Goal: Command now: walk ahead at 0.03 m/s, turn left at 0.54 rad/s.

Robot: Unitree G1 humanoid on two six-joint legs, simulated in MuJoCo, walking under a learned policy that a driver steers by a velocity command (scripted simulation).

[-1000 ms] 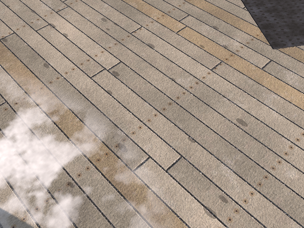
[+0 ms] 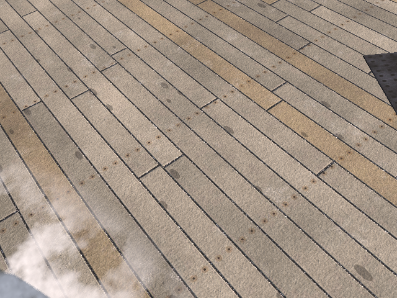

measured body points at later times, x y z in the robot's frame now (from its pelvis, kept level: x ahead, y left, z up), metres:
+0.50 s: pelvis +0.00 +0.05 +0.00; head +0.02 +0.08 +0.45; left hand +0.05 +0.36 -0.13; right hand +0.22 -0.16 -0.08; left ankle -0.01 +0.14 -0.74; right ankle +0.03 -0.10 -0.69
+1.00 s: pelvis +0.00 +0.04 +0.00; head +0.04 +0.02 +0.45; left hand +0.14 +0.33 -0.09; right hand +0.15 -0.25 -0.11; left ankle +0.01 +0.19 -0.70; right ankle +0.00 -0.07 -0.74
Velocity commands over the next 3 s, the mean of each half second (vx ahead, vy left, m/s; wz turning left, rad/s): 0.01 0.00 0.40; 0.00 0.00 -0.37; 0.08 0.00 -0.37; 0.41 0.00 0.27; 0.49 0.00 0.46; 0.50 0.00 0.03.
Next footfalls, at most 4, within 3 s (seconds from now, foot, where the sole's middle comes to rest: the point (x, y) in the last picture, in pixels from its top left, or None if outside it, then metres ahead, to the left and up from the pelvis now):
0.26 left None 0.03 0.15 -0.78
0.72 right None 0.04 -0.07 -0.78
1.12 left None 0.06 0.17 -0.78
1.50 right None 0.00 -0.07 -0.78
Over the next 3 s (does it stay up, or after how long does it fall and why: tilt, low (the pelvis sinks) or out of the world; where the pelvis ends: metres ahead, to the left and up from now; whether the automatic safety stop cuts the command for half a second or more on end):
stays up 0.78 0.06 -0.02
